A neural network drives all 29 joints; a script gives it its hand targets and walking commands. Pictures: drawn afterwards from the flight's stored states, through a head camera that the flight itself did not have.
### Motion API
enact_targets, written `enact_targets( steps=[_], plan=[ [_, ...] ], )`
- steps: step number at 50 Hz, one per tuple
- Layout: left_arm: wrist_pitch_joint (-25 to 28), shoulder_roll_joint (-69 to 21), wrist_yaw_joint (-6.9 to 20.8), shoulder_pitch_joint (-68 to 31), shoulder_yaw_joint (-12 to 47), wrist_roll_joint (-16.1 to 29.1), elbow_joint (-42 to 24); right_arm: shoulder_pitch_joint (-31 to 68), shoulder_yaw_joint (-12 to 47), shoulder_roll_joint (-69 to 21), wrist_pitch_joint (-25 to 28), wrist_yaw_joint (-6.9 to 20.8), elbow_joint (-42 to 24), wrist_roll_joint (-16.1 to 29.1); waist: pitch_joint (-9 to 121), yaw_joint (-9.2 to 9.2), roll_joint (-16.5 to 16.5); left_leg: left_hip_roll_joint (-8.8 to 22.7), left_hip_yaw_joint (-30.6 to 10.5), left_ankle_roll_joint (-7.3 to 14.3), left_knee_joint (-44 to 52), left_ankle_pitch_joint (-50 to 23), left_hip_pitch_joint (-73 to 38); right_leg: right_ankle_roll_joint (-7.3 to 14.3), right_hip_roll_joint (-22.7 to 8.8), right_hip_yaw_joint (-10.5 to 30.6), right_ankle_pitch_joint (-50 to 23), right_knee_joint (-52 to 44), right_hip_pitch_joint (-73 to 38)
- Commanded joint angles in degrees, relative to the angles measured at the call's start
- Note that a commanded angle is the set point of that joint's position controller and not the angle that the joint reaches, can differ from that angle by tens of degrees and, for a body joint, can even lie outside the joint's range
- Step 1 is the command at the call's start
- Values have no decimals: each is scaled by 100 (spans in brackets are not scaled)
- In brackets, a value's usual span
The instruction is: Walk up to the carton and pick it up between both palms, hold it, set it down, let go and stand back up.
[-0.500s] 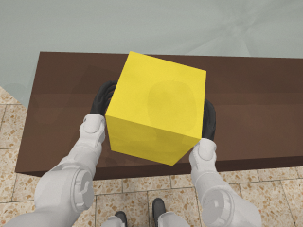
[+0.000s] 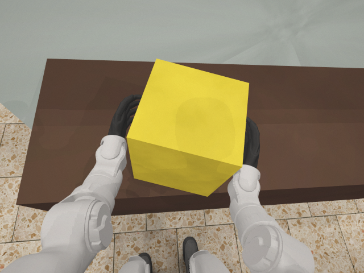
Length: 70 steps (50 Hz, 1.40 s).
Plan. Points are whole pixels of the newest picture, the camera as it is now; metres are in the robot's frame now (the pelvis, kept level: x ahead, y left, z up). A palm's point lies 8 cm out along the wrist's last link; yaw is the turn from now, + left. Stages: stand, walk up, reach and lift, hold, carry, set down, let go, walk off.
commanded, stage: set down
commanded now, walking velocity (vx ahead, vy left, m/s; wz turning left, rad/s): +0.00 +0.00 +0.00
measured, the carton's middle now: (185, 136) +0.43 -0.04 -0.06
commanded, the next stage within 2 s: none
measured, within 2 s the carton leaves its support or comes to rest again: neither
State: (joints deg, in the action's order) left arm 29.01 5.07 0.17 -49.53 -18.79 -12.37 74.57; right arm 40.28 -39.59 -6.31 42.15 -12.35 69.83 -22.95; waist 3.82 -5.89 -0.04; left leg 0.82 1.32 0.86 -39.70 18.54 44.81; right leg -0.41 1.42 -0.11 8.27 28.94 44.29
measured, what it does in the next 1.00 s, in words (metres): stands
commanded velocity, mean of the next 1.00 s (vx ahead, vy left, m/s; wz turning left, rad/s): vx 0.00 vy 0.00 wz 0.00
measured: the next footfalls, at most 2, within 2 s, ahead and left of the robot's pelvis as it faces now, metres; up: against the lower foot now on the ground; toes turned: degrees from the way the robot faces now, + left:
none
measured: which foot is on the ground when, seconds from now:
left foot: down 0.00-1.00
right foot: down 0.00-1.00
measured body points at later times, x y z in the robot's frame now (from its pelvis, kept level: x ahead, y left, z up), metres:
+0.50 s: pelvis -0.01 +0.01 -0.01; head +0.15 +0.04 +0.41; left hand +0.44 +0.11 -0.04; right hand +0.37 -0.18 -0.03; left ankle -0.02 +0.08 -0.72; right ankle +0.04 -0.15 -0.72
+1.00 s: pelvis -0.02 +0.00 -0.03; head +0.12 +0.04 +0.39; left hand +0.45 +0.11 -0.05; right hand +0.36 -0.18 -0.06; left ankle -0.02 +0.08 -0.72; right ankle +0.04 -0.15 -0.72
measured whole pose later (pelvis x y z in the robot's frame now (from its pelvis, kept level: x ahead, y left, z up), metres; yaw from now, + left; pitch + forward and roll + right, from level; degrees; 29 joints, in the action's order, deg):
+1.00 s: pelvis -0.02 +0.00 -0.03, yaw +0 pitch +27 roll -4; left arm 26.6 10.1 -3.3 -54.4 -10.8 -12.1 80.1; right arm 47.0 -37.3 -4.4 35.7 -12.0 80.1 -14.5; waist 9.8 -8.2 0.0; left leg 0.8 1.3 1.3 -53.0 22.8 57.4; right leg -1.2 1.3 -0.1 13.1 43.7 57.8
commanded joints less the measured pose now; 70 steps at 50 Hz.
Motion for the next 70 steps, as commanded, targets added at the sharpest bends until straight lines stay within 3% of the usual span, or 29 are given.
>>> enact_targets(
  steps=[1, 12, 21, 25, 26, 28, 32, 37, 45, 50, 51, 57, 63, 64, 65, 66, 68, 69, 70],
  plan=[
    [104, -2729, 459, -3010, 1017, -1021, 864, 2618, 1017, -3158, -347, 736, 1049, -1069, 4003, -199, 998, 103, -111, -465, 159, -1757, -879, 314, 85, -619, -767, 207, -905],
    [60, -2772, 429, -3105, 935, -1122, 800, 2735, 739, -3261, -451, 799, 1007, -1254, 3855, -285, 1015, 97, -212, -428, 101, -1095, -651, 306, 57, -616, -288, 369, -578],
    [30, -2603, 360, -2986, 876, -1158, 868, 2714, 540, -2961, -435, 816, 1036, -1292, 3934, -290, 1195, 145, -320, -463, 19, -1181, -713, 330, 69, -643, -234, 527, -258],
    [29, -2653, 370, -2992, 841, -1209, 763, 2723, 497, -3124, -479, 811, 1051, -1352, 3890, -288, 1062, 108, -277, -415, -65, -1075, -652, 301, 53, -651, -145, 552, -231],
    [59, -2693, 356, -3014, 878, -1190, 743, 2696, 410, -3110, -477, 805, 1020, -1412, 3853, -354, 1093, 125, -295, -432, -84, -1097, -674, 298, 53, -653, -113, 574, -151],
    [39, -2502, 323, -2962, 738, -1229, 798, 2677, 375, -2905, -482, 794, 1046, -1331, 3832, -300, 1090, 114, -293, -434, -115, -1080, -548, 302, 54, -641, -117, 619, -181],
    [27, -2403, 247, -3029, 819, -1147, 662, 2729, 262, -2739, -513, 734, 1006, -1360, 3951, -357, 1132, 146, -364, -437, -156, -1112, -627, 285, 56, -654, -55, 677, -32],
    [-35, -1437, 1, -3053, 895, -779, 497, 2671, 290, -1731, -547, 527, 968, -843, 4180, -347, 1272, 150, -399, -478, -275, -1090, -638, 270, 52, -617, -17, 842, 175],
    [-80, -237, -250, -3489, 1140, 138, 594, 2969, 921, -548, -485, 165, 962, 411, 5300, -293, 1261, 100, -360, -575, -895, -1855, -509, 177, 58, -475, -855, 1253, 67],
    [-200, 611, -337, -3919, 1391, 963, 789, 3270, 1297, 489, -618, -53, 883, 1267, 5535, -363, 1250, 42, -334, -609, -1112, -1465, -263, 161, 67, -395, -841, 1554, 148],
    [-199, 697, -335, -3999, 1533, 1130, 862, 3341, 1340, 584, -630, -96, 864, 1394, 5627, -451, 1260, 45, -361, -647, -1168, -1527, -324, 141, 72, -406, -904, 1633, 207],
    [-279, 995, -327, -4232, 2089, 1859, 992, 3596, 1786, 1228, -740, -190, 716, 2034, 5984, -559, 1421, 110, -524, -778, -1412, -1921, -783, 146, 157, -439, -838, 1890, 639],
    [-339, 1111, -199, -3900, 2193, 1931, 864, 3375, 2163, 1310, -786, -244, 754, 2279, 5781, -499, 1383, 133, -568, -778, -1398, -1885, -694, 89, 128, -371, -912, 2001, 417],
    [-361, 1024, -169, -3598, 2224, 1909, 658, 3120, 2258, 1330, -722, -265, 687, 2299, 5864, -501, 1435, 150, -599, -824, -1428, -2251, -943, 89, 155, -402, -1158, 2018, 301],
    [-355, 1111, -145, -3627, 2083, 1853, 605, 3174, 2307, 1300, -709, -272, 733, 2322, 5847, -380, 1420, 142, -558, -815, -1472, -2245, -910, 74, 145, -343, -1081, 1990, 314],
    [-341, 1205, -150, -3795, 2045, 1822, 711, 3321, 2158, 1350, -727, -279, 806, 2268, 5698, -437, 1425, 143, -554, -807, -1454, -1939, -730, 60, 130, -334, -869, 2004, 480],
    [-382, 1279, -96, -3552, 2022, 1803, 664, 3064, 2338, 1320, -717, -301, 816, 2333, 5533, -368, 1322, 129, -529, -767, -1390, -1866, -734, 53, 120, -317, -953, 1960, 217],
    [-403, 1213, -95, -3522, 2002, 1786, 594, 3064, 2353, 1329, -706, -320, 829, 2355, 5473, -314, 1424, 122, -536, -774, -1359, -1760, -733, 59, 107, -282, -883, 1971, 220],
    [-434, 1228, -79, -3453, 2021, 1780, 523, 3038, 2317, 1372, -730, -339, 886, 2401, 5377, -356, 1420, 140, -566, -791, -1312, -1693, -776, 54, 131, -311, -832, 1988, 282]
  ],
)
